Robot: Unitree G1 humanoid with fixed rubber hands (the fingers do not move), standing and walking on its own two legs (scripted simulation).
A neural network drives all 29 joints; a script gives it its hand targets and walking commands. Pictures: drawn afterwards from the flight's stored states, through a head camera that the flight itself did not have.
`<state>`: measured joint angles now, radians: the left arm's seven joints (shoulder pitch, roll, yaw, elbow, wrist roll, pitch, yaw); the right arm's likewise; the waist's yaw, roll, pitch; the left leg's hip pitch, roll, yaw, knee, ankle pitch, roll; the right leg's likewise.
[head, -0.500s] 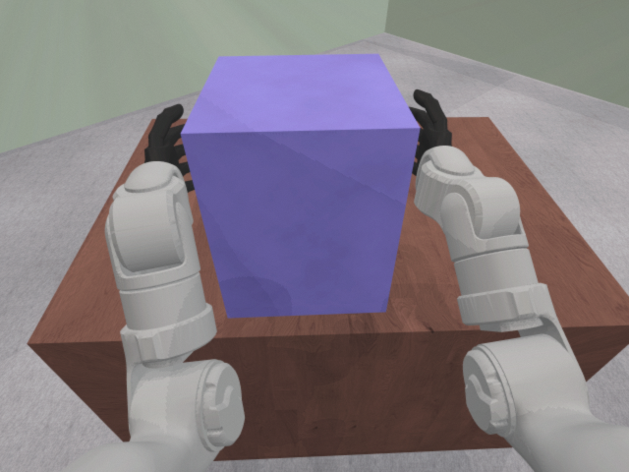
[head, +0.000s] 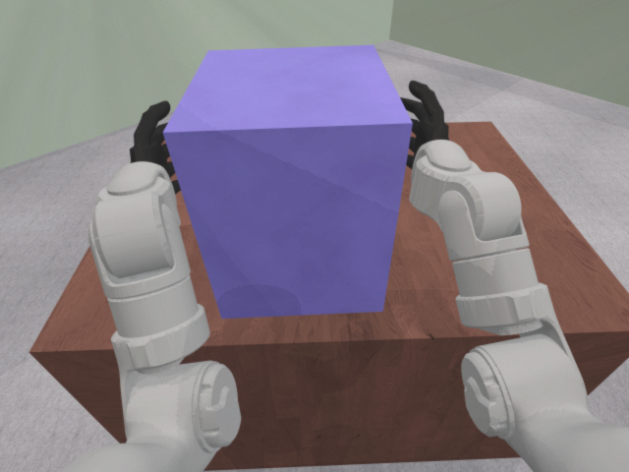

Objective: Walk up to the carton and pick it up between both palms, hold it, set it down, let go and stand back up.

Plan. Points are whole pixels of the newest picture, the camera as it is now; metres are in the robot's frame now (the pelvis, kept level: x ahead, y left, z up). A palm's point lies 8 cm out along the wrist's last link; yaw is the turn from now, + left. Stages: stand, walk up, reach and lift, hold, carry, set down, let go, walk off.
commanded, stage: hold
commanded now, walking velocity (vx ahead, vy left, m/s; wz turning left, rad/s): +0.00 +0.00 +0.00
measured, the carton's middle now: (296, 182) +0.38 +0.03 +0.21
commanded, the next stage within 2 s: none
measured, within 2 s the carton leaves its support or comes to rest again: neither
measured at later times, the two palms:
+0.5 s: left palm (126, 161) +0.32 +0.19 +0.28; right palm (421, 131) +0.35 -0.10 +0.29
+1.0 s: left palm (141, 159) +0.33 +0.18 +0.28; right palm (429, 130) +0.36 -0.11 +0.29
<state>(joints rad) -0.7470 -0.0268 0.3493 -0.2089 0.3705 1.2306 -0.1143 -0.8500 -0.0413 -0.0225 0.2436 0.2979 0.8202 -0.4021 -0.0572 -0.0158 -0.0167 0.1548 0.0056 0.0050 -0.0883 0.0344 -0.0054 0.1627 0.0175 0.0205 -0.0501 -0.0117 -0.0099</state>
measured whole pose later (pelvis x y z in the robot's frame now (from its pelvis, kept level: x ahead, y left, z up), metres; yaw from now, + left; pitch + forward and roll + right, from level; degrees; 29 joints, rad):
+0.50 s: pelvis -0.02 +0.01 +0.00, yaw +0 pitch -6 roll +0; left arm -0.86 0.01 0.38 -0.07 0.38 1.22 -0.13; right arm -0.96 -0.04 -0.08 0.35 0.28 0.83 -0.41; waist -0.04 -0.02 -0.05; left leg 0.12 0.00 0.00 -0.07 0.05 0.00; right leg 0.11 0.01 0.02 0.00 -0.02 0.00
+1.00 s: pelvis -0.01 +0.01 +0.00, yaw +0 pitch -5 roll +0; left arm -0.84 0.00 0.36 -0.13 0.39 1.26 -0.12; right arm -0.96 -0.05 -0.07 0.34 0.29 0.85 -0.39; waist -0.06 -0.03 -0.05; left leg 0.12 0.00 0.01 -0.07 0.04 0.00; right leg 0.11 0.01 0.03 -0.01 -0.02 0.00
